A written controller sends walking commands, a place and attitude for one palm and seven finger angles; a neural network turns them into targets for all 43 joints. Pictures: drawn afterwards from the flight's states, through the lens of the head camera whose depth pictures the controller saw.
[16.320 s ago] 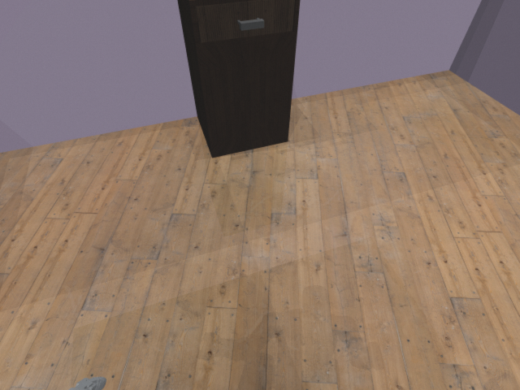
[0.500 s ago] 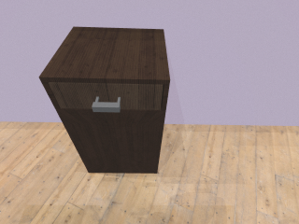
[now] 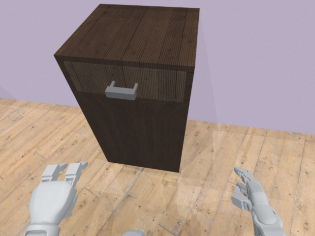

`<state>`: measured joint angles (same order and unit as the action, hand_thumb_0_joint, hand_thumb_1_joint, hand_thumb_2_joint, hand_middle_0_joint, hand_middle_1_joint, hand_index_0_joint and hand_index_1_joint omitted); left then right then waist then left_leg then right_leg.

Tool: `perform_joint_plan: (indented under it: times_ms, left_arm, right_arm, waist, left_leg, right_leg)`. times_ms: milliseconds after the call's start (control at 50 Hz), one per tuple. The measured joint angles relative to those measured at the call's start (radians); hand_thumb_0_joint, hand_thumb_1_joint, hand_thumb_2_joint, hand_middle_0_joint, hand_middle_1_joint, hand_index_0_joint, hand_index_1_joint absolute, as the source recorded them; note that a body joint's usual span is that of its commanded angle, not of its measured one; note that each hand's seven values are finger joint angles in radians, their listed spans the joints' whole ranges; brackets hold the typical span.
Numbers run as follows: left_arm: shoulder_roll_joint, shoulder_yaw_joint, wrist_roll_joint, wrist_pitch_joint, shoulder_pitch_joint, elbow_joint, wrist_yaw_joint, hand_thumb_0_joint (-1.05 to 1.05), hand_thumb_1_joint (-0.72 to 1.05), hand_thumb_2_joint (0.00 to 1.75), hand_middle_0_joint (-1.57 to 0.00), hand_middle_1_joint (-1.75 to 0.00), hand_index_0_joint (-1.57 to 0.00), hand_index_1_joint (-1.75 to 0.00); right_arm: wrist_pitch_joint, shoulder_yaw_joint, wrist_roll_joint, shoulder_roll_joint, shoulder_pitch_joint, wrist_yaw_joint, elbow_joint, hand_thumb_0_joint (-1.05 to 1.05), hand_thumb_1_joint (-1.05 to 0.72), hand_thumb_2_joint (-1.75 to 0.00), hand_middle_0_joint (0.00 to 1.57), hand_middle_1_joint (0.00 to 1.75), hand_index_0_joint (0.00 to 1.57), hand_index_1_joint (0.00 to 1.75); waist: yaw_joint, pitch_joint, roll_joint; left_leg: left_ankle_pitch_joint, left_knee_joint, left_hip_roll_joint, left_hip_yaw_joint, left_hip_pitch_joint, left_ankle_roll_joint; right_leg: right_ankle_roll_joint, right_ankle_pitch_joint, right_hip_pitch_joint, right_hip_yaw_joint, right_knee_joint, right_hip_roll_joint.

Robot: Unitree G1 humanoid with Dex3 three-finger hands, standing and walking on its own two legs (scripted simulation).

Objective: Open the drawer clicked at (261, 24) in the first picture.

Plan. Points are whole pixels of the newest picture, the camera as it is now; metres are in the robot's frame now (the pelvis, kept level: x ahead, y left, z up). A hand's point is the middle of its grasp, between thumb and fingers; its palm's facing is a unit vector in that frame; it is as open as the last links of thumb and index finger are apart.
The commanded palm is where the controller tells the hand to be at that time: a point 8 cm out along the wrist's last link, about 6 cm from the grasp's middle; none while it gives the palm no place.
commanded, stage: raise the hand with hooked fingers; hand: left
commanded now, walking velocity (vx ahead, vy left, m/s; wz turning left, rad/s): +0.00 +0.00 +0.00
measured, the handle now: (122, 88) +0.56 +0.23 +0.01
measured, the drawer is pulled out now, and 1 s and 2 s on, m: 0.00 0.00 0.00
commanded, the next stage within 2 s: move the hooked fingers above the handle in 1.32 s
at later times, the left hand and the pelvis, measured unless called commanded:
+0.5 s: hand (75, 145) +0.29 +0.27 +0.06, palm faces +0.06 -0.10 -0.99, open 12.5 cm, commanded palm +0.27 +0.26 +0.13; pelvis +0.03 +0.02 +0.03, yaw -1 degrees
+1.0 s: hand (63, 112) +0.34 +0.29 +0.13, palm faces +0.04 -0.08 -1.00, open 13.9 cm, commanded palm +0.31 +0.29 +0.18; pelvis +0.03 +0.05 +0.04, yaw +0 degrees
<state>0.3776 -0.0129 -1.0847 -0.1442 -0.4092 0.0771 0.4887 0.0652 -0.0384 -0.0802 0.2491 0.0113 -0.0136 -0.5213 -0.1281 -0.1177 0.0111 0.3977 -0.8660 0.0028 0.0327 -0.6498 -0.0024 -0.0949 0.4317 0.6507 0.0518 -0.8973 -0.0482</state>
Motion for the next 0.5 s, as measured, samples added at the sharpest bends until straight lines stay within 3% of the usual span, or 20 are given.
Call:
perform_joint_plan:
  times_ms: [80,180,260,380,500]
  left_arm:
    - [0.008,-0.008,0.045,0.040,0.095,-0.004,-0.022,0.00,0.31,0.65,-0.27,-0.67,-0.26,-0.67]
    - [0.001,0.018,0.085,0.112,0.147,-0.033,-0.117,0.00,0.20,0.60,-0.27,-0.75,-0.27,-0.74]
    - [0.011,0.019,0.099,0.104,0.125,-0.066,-0.166,0.00,0.11,0.56,-0.28,-0.81,-0.27,-0.80]
    - [0.026,-0.004,0.099,0.079,0.110,-0.102,-0.152,0.00,-0.03,0.50,-0.29,-0.90,-0.28,-0.89]
    - [0.020,0.006,0.114,0.130,0.176,-0.085,-0.153,0.00,-0.17,0.44,-0.30,-0.99,-0.29,-0.98]
  right_arm:
    - [0.001,0.025,0.006,-0.029,-0.010,0.006,-0.025,0.01,-0.91,-0.90,0.20,0.29,0.20,0.30]
    - [0.027,0.068,0.022,-0.064,0.032,0.010,-0.053,0.01,-0.90,-0.90,0.20,0.30,0.20,0.30]
    - [0.037,0.077,0.026,-0.059,0.083,0.013,-0.067,0.01,-0.90,-0.90,0.20,0.30,0.20,0.30]
    - [0.043,0.025,0.027,-0.010,0.136,0.016,-0.087,0.01,-0.90,-0.90,0.20,0.30,0.20,0.30]
    - [0.050,-0.014,0.044,0.029,0.139,0.022,-0.102,0.01,-0.91,-0.90,0.20,0.30,0.20,0.30]
  waist:
    - [0.007,0.007,-0.030]
    - [0.032,0.020,-0.041]
    - [0.054,0.032,-0.043]
    - [0.066,0.043,-0.054]
    - [0.066,0.047,-0.062]
  left_leg:
    - [0.018,-0.029,0.003,-0.026,-0.014,0.009]
    - [-0.001,0.052,0.004,-0.008,0.057,0.009]
    - [-0.021,0.129,0.005,0.011,0.125,0.000]
    - [-0.030,0.177,0.010,0.022,0.168,-0.011]
    - [-0.035,0.198,0.022,0.022,0.196,-0.026]
  right_leg:
    - [-0.005,0.019,0.000,0.025,-0.015,0.003]
    - [0.003,0.000,-0.058,0.003,0.051,0.001]
    - [0.011,-0.023,-0.113,-0.025,0.116,-0.003]
    - [0.023,-0.038,-0.154,-0.042,0.167,-0.001]
    - [0.039,-0.045,-0.187,-0.044,0.195,0.010]
